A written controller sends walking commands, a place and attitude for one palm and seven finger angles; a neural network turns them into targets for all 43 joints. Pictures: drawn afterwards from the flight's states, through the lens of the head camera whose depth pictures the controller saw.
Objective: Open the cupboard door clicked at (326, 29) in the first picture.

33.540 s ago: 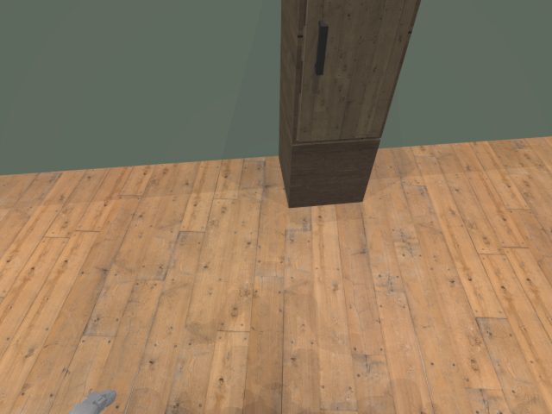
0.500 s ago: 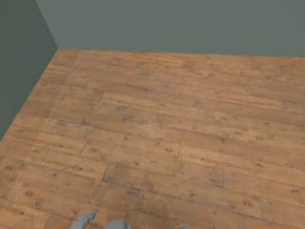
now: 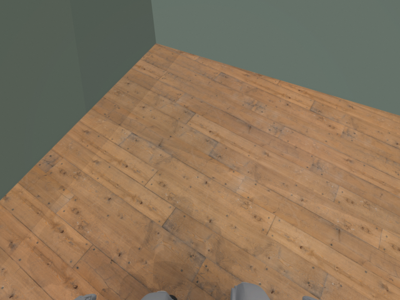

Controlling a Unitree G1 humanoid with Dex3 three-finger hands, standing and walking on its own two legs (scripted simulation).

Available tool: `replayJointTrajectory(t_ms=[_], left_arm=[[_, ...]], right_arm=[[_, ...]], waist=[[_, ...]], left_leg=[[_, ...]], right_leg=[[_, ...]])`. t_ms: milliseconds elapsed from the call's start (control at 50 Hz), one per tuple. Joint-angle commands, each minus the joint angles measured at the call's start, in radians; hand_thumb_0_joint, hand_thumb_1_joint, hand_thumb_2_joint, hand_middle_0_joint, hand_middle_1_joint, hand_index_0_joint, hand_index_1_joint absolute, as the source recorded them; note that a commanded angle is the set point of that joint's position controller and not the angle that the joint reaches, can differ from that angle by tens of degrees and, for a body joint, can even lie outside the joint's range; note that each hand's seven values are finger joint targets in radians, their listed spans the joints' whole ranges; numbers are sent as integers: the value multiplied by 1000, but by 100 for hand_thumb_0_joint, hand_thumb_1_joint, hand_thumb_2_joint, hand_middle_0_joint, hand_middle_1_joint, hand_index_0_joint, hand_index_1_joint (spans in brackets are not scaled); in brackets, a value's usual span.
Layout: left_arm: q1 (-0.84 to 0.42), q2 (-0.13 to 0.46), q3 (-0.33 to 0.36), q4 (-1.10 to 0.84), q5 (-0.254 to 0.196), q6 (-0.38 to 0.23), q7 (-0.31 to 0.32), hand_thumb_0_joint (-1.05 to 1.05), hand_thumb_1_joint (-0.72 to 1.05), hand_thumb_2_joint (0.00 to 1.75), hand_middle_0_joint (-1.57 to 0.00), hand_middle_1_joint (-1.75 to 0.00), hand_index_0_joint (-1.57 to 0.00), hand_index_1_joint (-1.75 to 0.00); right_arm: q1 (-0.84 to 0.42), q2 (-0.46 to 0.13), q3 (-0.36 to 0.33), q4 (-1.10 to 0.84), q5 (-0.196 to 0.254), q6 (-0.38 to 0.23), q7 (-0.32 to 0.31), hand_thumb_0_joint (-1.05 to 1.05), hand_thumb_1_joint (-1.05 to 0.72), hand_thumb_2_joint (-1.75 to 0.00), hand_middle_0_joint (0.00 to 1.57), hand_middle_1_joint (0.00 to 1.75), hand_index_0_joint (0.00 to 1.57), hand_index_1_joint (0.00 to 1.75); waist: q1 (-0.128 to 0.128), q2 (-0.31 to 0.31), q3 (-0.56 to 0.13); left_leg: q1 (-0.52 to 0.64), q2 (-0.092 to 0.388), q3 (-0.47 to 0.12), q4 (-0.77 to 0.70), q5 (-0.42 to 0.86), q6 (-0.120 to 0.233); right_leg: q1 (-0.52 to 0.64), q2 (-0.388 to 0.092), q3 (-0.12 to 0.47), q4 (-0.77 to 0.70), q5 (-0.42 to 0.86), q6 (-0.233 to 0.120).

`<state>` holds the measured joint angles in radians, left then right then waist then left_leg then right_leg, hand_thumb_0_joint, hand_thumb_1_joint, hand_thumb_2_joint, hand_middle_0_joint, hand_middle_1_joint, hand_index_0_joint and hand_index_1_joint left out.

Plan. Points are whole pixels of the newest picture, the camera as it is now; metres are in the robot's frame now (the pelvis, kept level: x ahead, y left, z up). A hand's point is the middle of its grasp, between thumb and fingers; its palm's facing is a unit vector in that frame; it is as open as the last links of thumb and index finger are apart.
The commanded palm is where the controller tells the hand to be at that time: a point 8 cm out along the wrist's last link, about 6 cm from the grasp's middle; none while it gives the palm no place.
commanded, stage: turn to face it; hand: left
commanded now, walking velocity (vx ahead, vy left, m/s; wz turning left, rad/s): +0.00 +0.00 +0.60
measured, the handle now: out of the picture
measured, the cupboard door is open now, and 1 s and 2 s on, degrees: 45 45 45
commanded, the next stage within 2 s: none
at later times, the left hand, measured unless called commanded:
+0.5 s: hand out of the picture +0.01 +0.12 -0.15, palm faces +0.33 -0.90 -0.28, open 7.3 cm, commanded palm none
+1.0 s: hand out of the picture -0.01 +0.15 -0.15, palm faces +0.56 -0.77 -0.30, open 7.4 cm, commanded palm none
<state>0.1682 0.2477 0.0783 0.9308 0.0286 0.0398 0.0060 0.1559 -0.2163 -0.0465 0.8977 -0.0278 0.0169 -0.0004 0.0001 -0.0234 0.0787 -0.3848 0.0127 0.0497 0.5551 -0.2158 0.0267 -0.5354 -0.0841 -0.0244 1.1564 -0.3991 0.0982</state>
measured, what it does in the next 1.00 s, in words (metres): steps on the spot, turning left: right foot, then left foot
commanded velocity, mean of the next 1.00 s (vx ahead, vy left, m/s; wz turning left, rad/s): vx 0.00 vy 0.00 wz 0.60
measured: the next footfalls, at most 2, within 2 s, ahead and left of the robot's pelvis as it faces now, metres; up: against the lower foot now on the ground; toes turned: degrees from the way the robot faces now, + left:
right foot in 0.20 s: +0.05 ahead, -0.16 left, +0.00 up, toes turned +5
left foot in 0.66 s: +0.00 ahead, +0.06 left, +0.00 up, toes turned +32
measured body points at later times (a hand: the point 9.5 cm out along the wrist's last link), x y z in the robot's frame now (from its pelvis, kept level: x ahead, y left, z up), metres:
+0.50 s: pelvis +0.02 -0.08 +0.01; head +0.07 -0.09 +0.45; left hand -0.01 +0.17 -0.12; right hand +0.18 -0.30 -0.15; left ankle -0.05 +0.07 -0.66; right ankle +0.01 -0.16 -0.73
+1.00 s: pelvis +0.02 -0.09 +0.00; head +0.07 -0.07 +0.45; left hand -0.04 +0.19 -0.13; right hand +0.24 -0.24 -0.15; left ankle -0.04 +0.04 -0.73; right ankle +0.11 -0.19 -0.71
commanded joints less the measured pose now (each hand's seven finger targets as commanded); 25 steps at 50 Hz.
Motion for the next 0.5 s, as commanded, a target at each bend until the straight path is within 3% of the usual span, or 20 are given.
replayJointTrajectory(t_ms=[0,60,100,140,160,180,200,220,260,320,400,480], left_arm=[[-2,47,7,-84,-12,-18,2,0,90,90,-20,-30,-20,-30],[-11,41,2,-100,-15,-20,4,0,90,90,-20,-30,-20,-30],[37,45,3,-90,-20,-24,7,0,90,90,-20,-30,-20,-30],[137,80,12,-69,-19,-37,11,0,90,90,-20,-30,-20,-30],[178,158,29,-62,-4,-49,21,0,90,90,-20,-30,-20,-30],[165,249,40,-73,4,-47,28,0,90,90,-20,-30,-20,-30],[127,221,23,-78,-4,-47,31,0,90,90,-20,-30,-20,-30],[53,140,12,-90,-6,-58,35,0,90,90,-20,-30,-20,-30],[-7,110,-3,-106,-12,-51,33,0,90,90,-20,-30,-20,-30],[43,105,0,-102,-10,-59,32,0,90,90,-20,-30,-20,-30],[141,124,10,-72,-8,-60,32,0,90,90,-20,-30,-20,-30],[165,149,21,-59,-1,-56,30,0,90,90,-20,-30,-20,-30]], right_arm=[[61,-213,-61,-46,3,-15,-14,0,-90,-90,20,30,20,30],[46,-219,-70,-47,-1,-3,-9,0,-90,-90,20,30,20,30],[19,-223,-75,-54,1,5,-7,0,-90,-90,20,30,20,30],[-28,-206,-76,-71,13,10,-3,0,-90,-90,20,30,20,30],[-26,-137,-70,-83,23,11,2,0,-90,-90,20,30,20,30],[-54,-89,-60,-108,21,9,7,0,-90,-90,20,30,20,30],[-50,-141,-65,-92,10,15,12,0,-90,-90,20,30,20,30],[-19,-143,-69,-58,6,24,14,0,-90,-90,20,30,20,30],[-1,-107,-64,-27,8,41,24,0,-90,-90,20,30,20,30],[-27,-89,-53,-23,13,44,30,0,-90,-90,20,30,20,30],[-99,-75,-42,-39,14,43,30,0,-90,-90,20,30,20,30],[-141,-68,-31,-55,17,35,31,0,-90,-90,20,30,20,30]], waist=[[-27,131,-180],[-29,176,-161],[-11,196,-165],[43,137,-187],[64,-84,-195],[78,-353,-144],[53,-262,-118],[5,-270,-74],[-32,-166,-59],[-14,-177,-83],[35,-141,-107],[53,-161,-101]], left_leg=[[229,236,-286,-199,275,135],[174,215,-309,-186,233,129],[122,195,-338,-163,222,118],[4,133,-308,-73,142,63],[-183,19,-198,110,-83,-10],[-306,-96,-52,391,-401,-76],[-269,-32,-120,585,-391,-60],[-273,5,-149,661,-310,-64],[-249,19,-90,724,-196,-90],[-238,18,-44,643,-160,-106],[-222,18,-1,478,-198,-112],[-144,19,38,296,-231,-94]], right_leg=[[-9,14,17,-144,-17,11],[91,44,-5,-331,-48,3],[198,74,-20,-462,-19,-8],[403,62,-15,-710,152,-19],[559,-143,177,-872,121,-70],[518,-409,438,-913,275,-186],[402,-418,358,-876,348,-228],[360,-346,277,-868,402,-216],[360,-246,94,-804,509,-177],[444,-220,-10,-778,625,-159],[570,-252,-42,-741,762,-171],[573,-292,-65,-704,816,-192]])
